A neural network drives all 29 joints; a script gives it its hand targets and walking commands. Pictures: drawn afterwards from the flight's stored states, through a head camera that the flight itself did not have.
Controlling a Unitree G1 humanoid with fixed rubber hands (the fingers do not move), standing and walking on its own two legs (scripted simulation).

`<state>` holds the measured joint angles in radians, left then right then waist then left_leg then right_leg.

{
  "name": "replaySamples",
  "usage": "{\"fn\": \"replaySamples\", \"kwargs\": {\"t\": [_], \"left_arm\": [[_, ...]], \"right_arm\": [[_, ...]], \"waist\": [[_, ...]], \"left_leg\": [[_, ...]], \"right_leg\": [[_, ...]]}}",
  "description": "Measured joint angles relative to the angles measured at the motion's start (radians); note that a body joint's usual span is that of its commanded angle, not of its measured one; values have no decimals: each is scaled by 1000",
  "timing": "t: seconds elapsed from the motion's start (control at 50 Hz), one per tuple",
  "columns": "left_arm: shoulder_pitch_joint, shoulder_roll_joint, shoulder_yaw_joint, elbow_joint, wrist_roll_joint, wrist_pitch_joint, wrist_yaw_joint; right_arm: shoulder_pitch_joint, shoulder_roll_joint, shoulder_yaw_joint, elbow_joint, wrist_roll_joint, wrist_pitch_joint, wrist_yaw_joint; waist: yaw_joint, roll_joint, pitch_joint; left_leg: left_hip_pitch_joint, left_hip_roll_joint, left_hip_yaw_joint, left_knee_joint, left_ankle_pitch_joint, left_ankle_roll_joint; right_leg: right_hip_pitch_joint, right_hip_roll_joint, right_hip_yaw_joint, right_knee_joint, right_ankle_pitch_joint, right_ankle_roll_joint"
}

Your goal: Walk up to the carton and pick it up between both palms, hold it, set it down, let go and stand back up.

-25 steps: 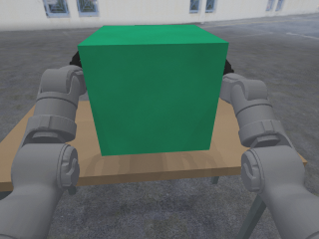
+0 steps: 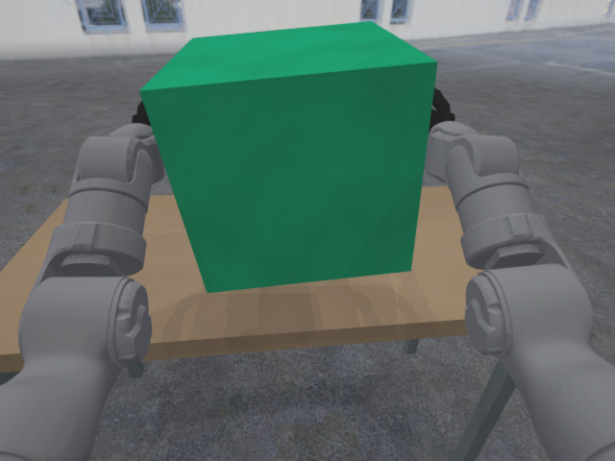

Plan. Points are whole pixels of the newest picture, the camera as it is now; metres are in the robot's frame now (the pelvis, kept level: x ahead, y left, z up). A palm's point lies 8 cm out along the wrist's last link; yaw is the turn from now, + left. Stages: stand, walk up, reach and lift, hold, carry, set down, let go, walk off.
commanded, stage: set down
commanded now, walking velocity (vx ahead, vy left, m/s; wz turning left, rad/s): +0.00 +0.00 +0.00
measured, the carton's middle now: (295, 147) +0.42 +0.00 +0.30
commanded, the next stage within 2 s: none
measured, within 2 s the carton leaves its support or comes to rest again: neither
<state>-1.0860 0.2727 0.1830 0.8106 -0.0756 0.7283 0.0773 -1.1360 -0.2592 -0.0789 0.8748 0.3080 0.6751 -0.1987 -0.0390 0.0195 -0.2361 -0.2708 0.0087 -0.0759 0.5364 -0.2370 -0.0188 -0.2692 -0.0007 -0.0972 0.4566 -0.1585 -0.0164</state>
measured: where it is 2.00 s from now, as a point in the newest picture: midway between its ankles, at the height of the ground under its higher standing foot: outside the picture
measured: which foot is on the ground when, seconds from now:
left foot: down 0.00-1.00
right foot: down 0.00-1.00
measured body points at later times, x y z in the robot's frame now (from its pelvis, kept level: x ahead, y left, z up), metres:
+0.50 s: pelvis +0.01 +0.00 +0.00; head -0.08 +0.02 +0.44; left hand +0.42 +0.19 +0.29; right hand +0.41 -0.17 +0.28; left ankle +0.03 +0.13 -0.74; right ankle +0.06 -0.11 -0.74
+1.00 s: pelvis +0.02 +0.01 +0.00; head -0.05 +0.03 +0.45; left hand +0.45 +0.18 +0.27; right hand +0.42 -0.17 +0.26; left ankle +0.03 +0.13 -0.74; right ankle +0.06 -0.11 -0.74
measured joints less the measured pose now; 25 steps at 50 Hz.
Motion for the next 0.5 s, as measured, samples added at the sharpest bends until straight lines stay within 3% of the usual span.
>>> {"fn": "replaySamples", "kwargs": {"t": [0.2,0.5], "left_arm": [[0,1,12,88,0,-122,-17],[0,14,12,91,0,-111,4]], "right_arm": [[-41,13,-14,92,-27,-86,8],[62,63,-14,93,-27,-180,18]], "waist": [[-23,-21,11],[-24,-31,47]], "left_leg": [[6,0,0,-10,0,0],[27,0,0,-12,-7,0]], "right_leg": [[2,0,0,0,-5,0],[30,1,0,-18,-4,0]]}}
